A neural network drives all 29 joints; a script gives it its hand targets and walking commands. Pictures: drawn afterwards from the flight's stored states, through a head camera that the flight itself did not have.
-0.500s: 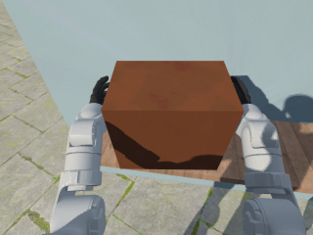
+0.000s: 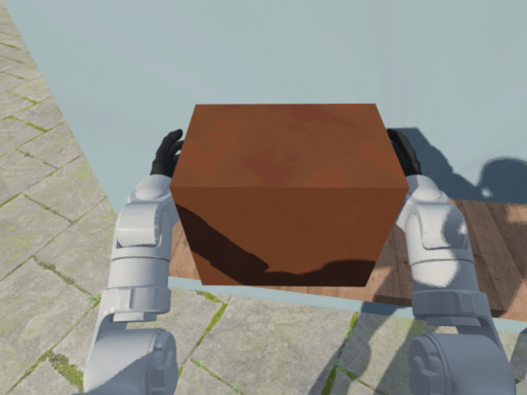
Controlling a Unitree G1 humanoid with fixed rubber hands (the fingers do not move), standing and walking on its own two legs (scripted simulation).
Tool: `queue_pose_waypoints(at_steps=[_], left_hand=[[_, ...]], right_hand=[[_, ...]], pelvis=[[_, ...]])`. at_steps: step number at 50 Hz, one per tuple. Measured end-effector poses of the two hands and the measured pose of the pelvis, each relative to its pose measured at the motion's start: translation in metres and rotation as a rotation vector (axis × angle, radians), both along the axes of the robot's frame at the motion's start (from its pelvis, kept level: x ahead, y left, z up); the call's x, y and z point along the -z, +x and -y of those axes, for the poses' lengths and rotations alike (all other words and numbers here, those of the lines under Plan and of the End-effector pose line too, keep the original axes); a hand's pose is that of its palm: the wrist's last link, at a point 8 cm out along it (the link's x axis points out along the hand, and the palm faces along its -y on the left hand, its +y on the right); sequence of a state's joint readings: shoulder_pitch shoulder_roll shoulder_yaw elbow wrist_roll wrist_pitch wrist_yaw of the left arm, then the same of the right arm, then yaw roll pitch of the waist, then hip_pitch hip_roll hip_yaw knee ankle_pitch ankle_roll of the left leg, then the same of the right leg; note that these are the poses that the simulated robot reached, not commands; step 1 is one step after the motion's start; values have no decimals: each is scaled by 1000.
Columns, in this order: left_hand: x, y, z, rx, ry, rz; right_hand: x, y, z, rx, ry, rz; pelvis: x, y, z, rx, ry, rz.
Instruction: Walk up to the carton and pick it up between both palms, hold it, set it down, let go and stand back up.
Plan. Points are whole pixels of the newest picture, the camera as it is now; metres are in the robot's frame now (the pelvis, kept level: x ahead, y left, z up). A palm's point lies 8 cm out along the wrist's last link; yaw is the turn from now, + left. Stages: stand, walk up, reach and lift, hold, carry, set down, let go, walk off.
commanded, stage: reach and lift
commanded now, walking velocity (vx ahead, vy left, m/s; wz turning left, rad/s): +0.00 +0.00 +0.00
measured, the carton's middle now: (283, 199) +0.37 +0.01 +0.14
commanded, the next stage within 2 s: hold in 0.22 s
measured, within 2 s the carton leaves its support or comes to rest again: neither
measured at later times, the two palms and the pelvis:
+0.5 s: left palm (159, 186) +0.36 +0.19 +0.17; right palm (399, 185) +0.37 -0.16 +0.17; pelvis +0.00 +0.01 +0.00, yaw +0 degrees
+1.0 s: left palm (164, 187) +0.36 +0.19 +0.17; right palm (405, 186) +0.37 -0.16 +0.16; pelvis +0.00 +0.00 +0.00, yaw +0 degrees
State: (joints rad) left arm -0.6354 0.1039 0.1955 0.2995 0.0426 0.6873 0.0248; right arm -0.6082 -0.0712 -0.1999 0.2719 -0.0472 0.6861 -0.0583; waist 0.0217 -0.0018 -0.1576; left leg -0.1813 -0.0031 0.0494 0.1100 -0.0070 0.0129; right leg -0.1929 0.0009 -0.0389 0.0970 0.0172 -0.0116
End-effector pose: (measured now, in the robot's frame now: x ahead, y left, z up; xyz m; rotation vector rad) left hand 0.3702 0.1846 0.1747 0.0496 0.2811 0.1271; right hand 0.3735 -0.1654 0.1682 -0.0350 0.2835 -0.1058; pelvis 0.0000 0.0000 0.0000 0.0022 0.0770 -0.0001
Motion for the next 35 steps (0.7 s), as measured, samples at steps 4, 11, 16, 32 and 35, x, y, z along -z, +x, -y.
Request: queue_pose_waypoints(at_steps=[4, 11, 16, 32, 35], left_hand=[[2, -2, -3, -2, -3, 0], [3, -3, -7, -1, 0, -4], [4, -4, -8, -3, -6, -5], [2, -11, -7, -12, -11, 4], [4, -12, -6, -14, -17, -4]], right_hand=[[0, -1, -3, 0, -2, 0], [0, -2, -7, 1, -4, -4], [1, -3, -9, 3, -1, -5], [0, -8, -8, -8, -7, 3], [1, -8, -6, -9, -7, -4]], pelvis=[[0, 2, 0, -3, 0, 6], [0, 4, -3, -4, -1, 9], [0, 4, -5, -3, -2, 13], [-1, 0, -5, -2, -2, 25], [-1, 0, -3, -4, -2, 28]])
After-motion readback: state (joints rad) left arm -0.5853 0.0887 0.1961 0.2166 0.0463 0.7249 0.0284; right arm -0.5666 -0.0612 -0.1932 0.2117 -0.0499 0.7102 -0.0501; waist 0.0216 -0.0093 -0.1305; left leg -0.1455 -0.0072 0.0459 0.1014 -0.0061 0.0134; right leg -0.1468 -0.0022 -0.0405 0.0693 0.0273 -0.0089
